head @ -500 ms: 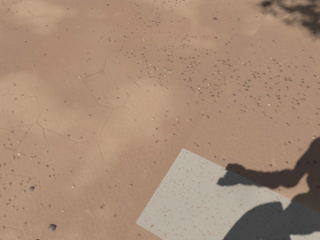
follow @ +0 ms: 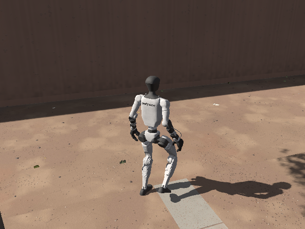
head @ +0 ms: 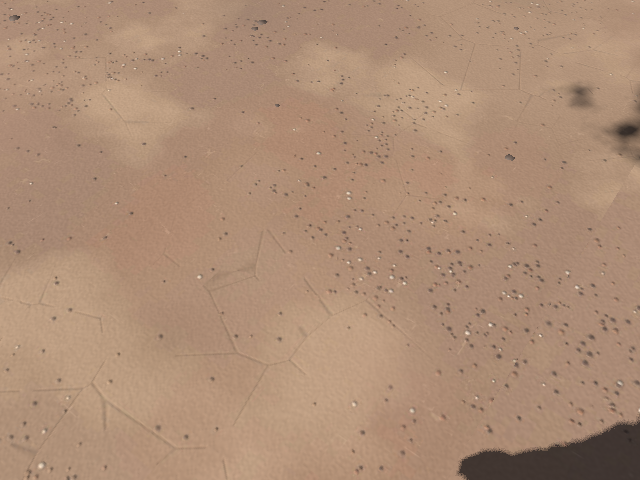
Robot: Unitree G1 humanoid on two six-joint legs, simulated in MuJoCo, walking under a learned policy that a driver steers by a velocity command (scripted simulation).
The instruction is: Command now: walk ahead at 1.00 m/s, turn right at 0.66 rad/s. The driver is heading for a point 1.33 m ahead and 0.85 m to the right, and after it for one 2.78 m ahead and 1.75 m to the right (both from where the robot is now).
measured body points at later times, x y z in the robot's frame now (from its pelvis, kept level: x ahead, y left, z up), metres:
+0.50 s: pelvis +0.41 -0.05 -0.04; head +0.44 -0.03 +0.41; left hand +0.53 +0.21 -0.18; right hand +0.56 -0.35 -0.08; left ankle +0.56 +0.08 -0.76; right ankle +0.38 -0.12 -0.73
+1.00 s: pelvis +0.74 -0.22 -0.16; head +0.75 -0.23 +0.29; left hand +1.05 -0.26 -0.24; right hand +0.50 -0.31 -0.30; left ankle +0.69 +0.05 -0.74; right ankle +0.73 -0.25 -0.87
